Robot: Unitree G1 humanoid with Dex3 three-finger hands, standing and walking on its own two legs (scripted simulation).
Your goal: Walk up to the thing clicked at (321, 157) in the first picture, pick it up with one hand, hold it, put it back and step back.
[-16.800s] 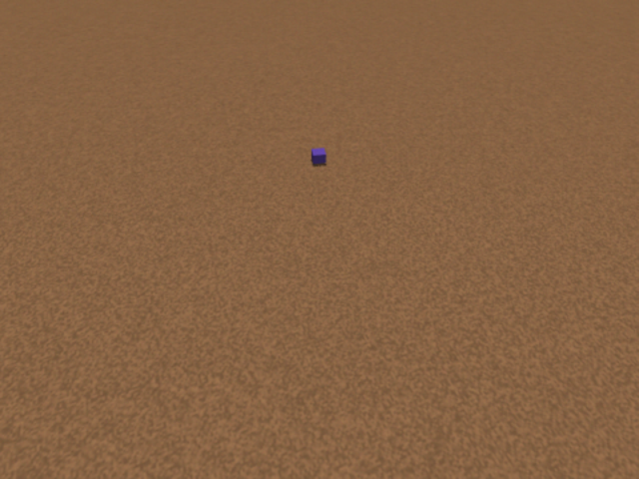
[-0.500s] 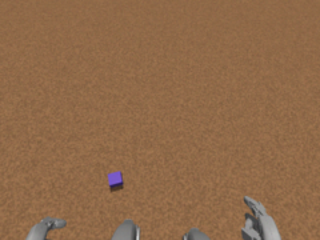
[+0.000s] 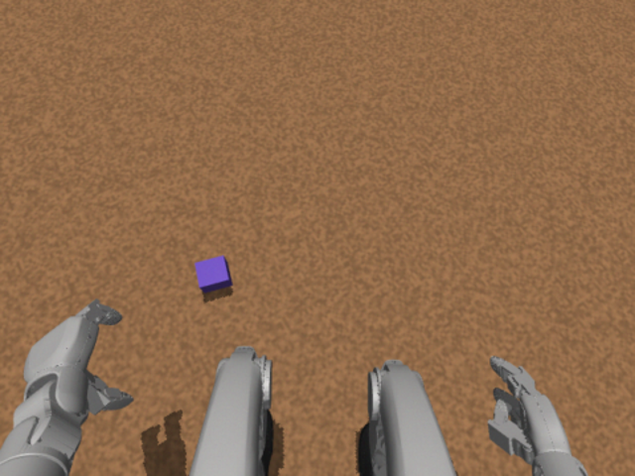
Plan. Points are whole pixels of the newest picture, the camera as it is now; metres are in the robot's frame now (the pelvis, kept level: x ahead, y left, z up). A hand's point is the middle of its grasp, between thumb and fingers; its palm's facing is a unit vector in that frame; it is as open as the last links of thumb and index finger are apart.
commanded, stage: rise first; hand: left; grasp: from above
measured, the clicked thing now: (214, 274) +0.49 +0.26 -0.51
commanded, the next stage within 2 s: none
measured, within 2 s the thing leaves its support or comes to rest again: neither
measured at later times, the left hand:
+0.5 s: hand (142, 314) +0.35 +0.33 -0.29, palm faces -0.38 -0.14 -0.91, open 11.6 cm
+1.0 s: hand (165, 299) +0.39 +0.31 -0.36, palm faces -0.40 -0.16 -0.90, open 12.3 cm
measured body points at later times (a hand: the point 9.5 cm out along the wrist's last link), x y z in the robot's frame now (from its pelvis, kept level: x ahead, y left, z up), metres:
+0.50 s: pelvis -0.05 +0.00 -0.15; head +0.15 +0.03 +0.25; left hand +0.37 +0.33 -0.24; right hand +0.03 -0.28 -0.28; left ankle +0.06 +0.12 -0.50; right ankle +0.03 -0.13 -0.50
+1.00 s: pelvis -0.04 +0.00 -0.19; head +0.20 +0.04 +0.19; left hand +0.41 +0.32 -0.31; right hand +0.02 -0.27 -0.32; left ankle +0.06 +0.12 -0.50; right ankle +0.03 -0.13 -0.50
